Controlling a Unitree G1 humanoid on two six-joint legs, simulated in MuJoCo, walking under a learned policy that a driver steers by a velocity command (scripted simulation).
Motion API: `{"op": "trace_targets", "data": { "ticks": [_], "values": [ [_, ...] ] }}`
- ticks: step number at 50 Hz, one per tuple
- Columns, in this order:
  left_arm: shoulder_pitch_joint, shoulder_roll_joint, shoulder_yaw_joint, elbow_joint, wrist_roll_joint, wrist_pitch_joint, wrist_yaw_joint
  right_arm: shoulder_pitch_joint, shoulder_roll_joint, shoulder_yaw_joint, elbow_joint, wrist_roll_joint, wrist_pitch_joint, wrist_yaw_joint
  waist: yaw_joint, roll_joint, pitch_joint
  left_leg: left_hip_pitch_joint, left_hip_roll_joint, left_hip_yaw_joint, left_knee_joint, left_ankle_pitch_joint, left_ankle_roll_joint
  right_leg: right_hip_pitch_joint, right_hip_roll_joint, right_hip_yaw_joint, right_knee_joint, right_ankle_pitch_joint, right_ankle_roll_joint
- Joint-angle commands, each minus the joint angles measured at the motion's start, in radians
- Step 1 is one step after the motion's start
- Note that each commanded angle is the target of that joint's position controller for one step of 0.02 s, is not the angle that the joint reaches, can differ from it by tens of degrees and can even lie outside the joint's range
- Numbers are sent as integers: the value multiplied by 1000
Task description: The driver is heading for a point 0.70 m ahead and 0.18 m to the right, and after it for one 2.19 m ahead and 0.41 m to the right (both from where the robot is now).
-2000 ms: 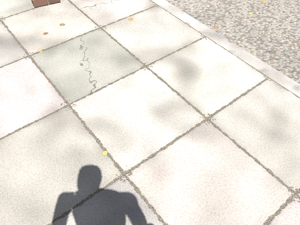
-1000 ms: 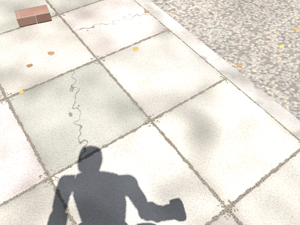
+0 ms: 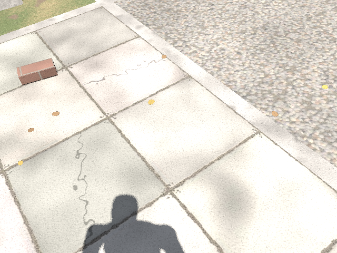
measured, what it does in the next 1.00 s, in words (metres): walks ahead, turning right: left foot, then right foot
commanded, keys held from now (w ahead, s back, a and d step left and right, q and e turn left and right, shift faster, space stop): w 0.42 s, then w+e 0.56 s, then e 0.02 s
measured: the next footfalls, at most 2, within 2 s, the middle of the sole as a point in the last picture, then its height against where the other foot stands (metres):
left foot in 0.38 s outside the picture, level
right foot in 0.96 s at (216, 217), level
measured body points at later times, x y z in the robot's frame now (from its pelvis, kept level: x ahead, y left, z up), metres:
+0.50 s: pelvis +0.26 +0.05 -0.01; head +0.29 +0.06 +0.44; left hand +0.25 +0.31 -0.16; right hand +0.40 -0.20 -0.13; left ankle +0.34 +0.14 -0.74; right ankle +0.09 -0.09 -0.63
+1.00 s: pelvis +0.54 -0.01 -0.02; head +0.58 -0.03 +0.42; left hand +0.79 +0.18 -0.12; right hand +0.48 -0.28 -0.17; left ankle +0.37 +0.15 -0.68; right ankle +0.63 -0.11 -0.74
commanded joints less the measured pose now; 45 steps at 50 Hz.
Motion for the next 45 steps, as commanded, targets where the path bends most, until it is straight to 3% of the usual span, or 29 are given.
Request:
{"op": "trace_targets", "data": {
  "ticks": [1,2,3,8,11,14,16,17,18,19,20,21,22,23,24,25,27,29,31,35,38,42,43,45],
  "values": [
    [67,110,2,-24,4,-16,-9,-134,-86,-19,-98,1,-41,6,24,-109,81,-484,95,-48,107,146,36,283,-304,411,-342,113,-149],
    [69,84,-8,-25,9,-10,-9,-137,-84,-23,-95,-6,-37,10,16,-114,77,-434,106,-35,59,187,30,253,-269,331,-352,219,-128],
    [91,82,-11,-20,14,-6,-5,-135,-65,-23,-93,-10,-31,14,15,-131,68,-403,104,-17,20,218,19,240,-250,279,-357,300,-122],
    [137,131,-6,-20,17,6,22,-310,-9,-5,-159,-19,-14,21,41,-109,105,-356,66,34,-284,394,-27,168,-209,156,-408,395,-125],
    [180,139,0,-9,10,6,27,-399,-11,4,-191,-13,-14,32,62,-120,134,-299,41,59,-409,473,-20,155,-214,121,-439,355,-127],
    [199,136,7,4,-1,13,28,-447,-25,6,-223,-9,-21,47,54,-117,154,-306,42,43,-475,462,14,239,-255,108,-413,406,-121],
    [178,152,16,0,-2,20,30,-424,-54,-3,-229,-8,-28,56,20,-126,120,-246,23,51,-504,411,43,299,-274,93,-345,568,-105],
    [163,167,22,-6,-1,25,31,-375,-78,-15,-222,-10,-30,55,-13,-147,73,-159,-6,70,-499,380,58,317,-277,85,-278,748,-95],
    [147,174,24,-10,1,32,31,-266,-110,-34,-195,-11,-30,51,-72,-165,2,-14,-42,96,-495,362,78,313,-262,63,-149,927,-80],
    [133,162,19,-19,4,39,30,-89,-150,-58,-141,-10,-25,44,-153,-159,-98,224,-55,100,-496,373,105,230,-216,33,56,964,-50],
    [140,129,3,-42,21,39,27,93,-218,-79,-104,-22,-21,33,-202,-47,-236,549,140,-137,-472,315,167,-27,-156,11,383,635,-20],
    [268,-29,-37,-47,6,15,13,157,-256,-77,-82,-35,-18,38,-106,233,-393,800,373,-676,-656,30,329,-367,52,82,736,-183,36],
    [176,62,-17,-47,-27,-12,8,117,-172,-53,-86,-27,-23,39,-142,149,-334,743,351,-738,-760,-61,284,-470,21,223,867,-236,8],
    [80,114,-1,-83,-51,-24,9,16,-129,-40,-103,-24,-33,36,-122,111,-176,599,334,-568,-774,2,237,-544,-29,195,890,-162,-11],
    [32,128,4,-94,-47,-27,19,-74,-96,-28,-123,-29,-44,37,-83,6,-104,428,307,-430,-799,122,206,-495,-90,177,840,-58,-19],
    [16,124,16,-95,-31,-18,30,-124,-64,-20,-123,-42,-54,42,-47,-14,-58,292,275,-328,-824,210,180,-437,-126,170,779,3,-22],
    [76,77,20,-82,-28,17,33,-136,-27,-9,-104,-57,-61,44,6,34,-39,168,231,-198,-876,252,157,-335,-162,185,716,45,-31],
    [55,59,21,-96,-29,41,35,-108,-51,-13,-86,-54,-63,31,17,40,9,115,224,-118,-923,272,159,-363,-174,184,659,68,-25],
    [-17,74,26,-128,-21,49,35,-81,-84,-20,-77,-58,-63,14,10,18,41,129,228,-68,-948,311,161,-452,-174,198,587,159,-8],
    [-116,75,27,-166,-11,39,14,-38,-99,-19,-78,-61,-58,-7,-12,1,54,201,204,57,-946,432,129,-519,-146,181,377,376,7],
    [-236,52,10,-211,-8,35,-7,17,-113,-18,-75,-52,-51,-17,-55,-14,80,252,201,132,-952,473,109,-506,-131,99,232,449,7],
    [-351,40,-6,-284,-10,37,-37,104,-135,-26,-60,-41,-20,-20,-92,-22,111,447,253,178,-869,603,104,-582,-108,39,130,354,-13],
    [-361,44,-6,-301,-11,38,-46,105,-143,-29,-64,-38,-10,-21,-86,-13,108,478,265,191,-834,680,99,-573,-95,18,115,304,-24],
    [-327,77,7,-322,-14,40,-60,75,-173,-38,-86,-33,5,-27,-41,36,57,504,274,223,-715,1021,79,-455,-35,-44,106,200,-57]
  ]
}}
Keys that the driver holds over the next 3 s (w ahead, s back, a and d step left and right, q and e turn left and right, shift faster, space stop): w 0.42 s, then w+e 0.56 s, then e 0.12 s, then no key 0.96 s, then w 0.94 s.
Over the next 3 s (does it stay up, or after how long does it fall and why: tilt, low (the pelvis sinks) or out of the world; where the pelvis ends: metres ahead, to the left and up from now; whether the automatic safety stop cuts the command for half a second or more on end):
stays up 1.12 -0.29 0.01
